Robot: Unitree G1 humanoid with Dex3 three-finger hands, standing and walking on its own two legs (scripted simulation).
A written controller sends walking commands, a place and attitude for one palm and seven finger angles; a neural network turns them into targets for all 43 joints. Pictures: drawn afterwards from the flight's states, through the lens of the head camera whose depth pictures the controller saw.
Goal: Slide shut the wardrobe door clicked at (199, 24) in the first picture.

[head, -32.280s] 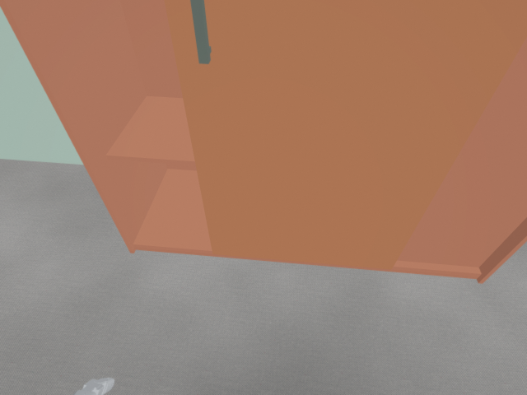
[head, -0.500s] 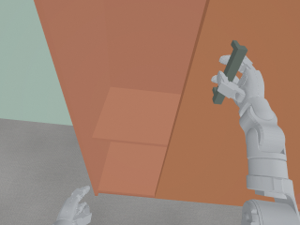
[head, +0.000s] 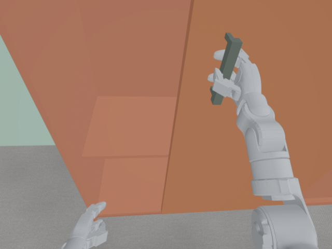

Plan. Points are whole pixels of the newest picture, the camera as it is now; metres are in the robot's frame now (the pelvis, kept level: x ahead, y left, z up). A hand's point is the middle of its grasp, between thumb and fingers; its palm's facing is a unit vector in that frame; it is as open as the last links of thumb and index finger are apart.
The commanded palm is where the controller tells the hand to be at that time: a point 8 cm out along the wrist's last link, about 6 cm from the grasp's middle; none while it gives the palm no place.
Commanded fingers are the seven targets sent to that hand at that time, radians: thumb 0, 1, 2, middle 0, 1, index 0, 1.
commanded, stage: tug the door sideways, standing still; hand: right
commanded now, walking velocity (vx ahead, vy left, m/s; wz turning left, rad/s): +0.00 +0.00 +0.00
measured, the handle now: (222, 70) +0.46 -0.11 +0.24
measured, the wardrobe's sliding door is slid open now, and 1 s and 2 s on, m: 0.37 0.37 0.29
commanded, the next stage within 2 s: step sideways, sliding the door along in 0.46 s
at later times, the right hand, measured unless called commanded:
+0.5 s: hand (216, 83) +0.40 -0.09 +0.24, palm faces +0.01 +1.00 -0.08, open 6.1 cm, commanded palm +0.38 -0.08 +0.24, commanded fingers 0.00 -0.90 -0.90 0.45 1.40 0.45 1.40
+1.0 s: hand (212, 83) +0.42 -0.08 +0.23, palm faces +0.17 +0.98 -0.09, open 6.3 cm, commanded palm +0.40 -0.06 +0.23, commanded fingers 0.00 -0.90 -0.90 0.45 1.40 0.45 1.40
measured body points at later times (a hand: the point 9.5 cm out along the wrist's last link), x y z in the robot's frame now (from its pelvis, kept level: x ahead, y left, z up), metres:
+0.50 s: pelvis -0.02 -0.01 +0.00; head -0.03 +0.02 +0.45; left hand +0.14 +0.21 -0.11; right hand +0.40 -0.14 +0.25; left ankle -0.05 +0.11 -0.74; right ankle -0.02 -0.12 -0.74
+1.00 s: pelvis -0.02 +0.06 -0.01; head +0.05 +0.07 +0.43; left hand +0.12 +0.28 -0.14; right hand +0.40 -0.13 +0.23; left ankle -0.03 +0.11 -0.74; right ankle -0.03 -0.09 -0.69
